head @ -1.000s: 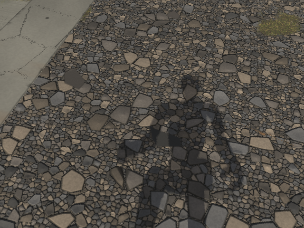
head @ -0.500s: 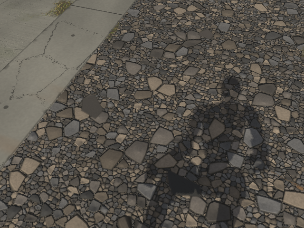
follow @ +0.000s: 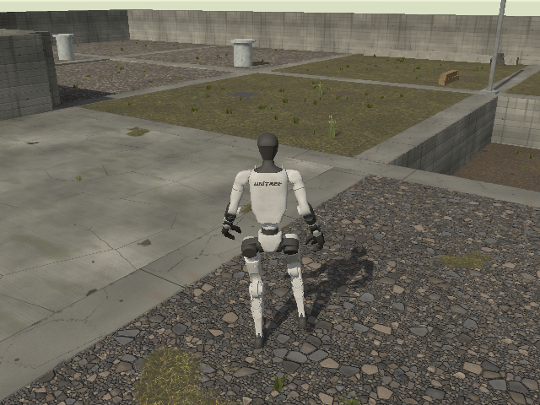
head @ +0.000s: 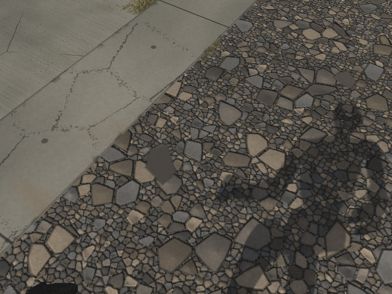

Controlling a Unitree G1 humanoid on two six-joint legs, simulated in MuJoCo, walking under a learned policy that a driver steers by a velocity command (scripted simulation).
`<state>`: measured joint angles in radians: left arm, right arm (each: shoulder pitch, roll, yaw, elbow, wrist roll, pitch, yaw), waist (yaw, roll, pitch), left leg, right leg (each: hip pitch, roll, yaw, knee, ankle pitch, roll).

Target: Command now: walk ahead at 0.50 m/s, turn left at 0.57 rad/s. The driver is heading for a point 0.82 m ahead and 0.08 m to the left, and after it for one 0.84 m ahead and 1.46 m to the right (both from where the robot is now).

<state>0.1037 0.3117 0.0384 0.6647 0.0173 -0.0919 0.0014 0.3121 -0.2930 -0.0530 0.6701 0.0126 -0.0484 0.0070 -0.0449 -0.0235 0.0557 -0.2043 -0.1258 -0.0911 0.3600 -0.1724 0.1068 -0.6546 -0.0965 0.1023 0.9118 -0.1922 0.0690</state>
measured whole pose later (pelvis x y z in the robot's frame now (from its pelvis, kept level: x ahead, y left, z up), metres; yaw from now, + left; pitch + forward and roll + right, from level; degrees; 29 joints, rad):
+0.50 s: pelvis +0.27 -0.05 +0.00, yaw +18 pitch +1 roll -2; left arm 0.32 0.28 0.06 0.80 0.01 -0.09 0.00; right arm 0.20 -0.32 -0.07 0.62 0.02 -0.01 0.01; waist 0.06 0.05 0.04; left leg -0.68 0.09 -0.07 1.02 -0.20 -0.02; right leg -0.09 0.03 -0.11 0.30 -0.23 -0.03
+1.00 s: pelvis +0.51 +0.12 +0.00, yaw +25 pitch +0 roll +1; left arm 0.20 0.32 0.06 0.80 -0.03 -0.05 0.00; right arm 0.30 -0.26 -0.05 0.72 -0.02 -0.09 0.02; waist -0.02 -0.05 0.04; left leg -0.11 -0.07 0.09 0.29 -0.19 0.09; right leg -0.68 -0.12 0.08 1.03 -0.13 0.03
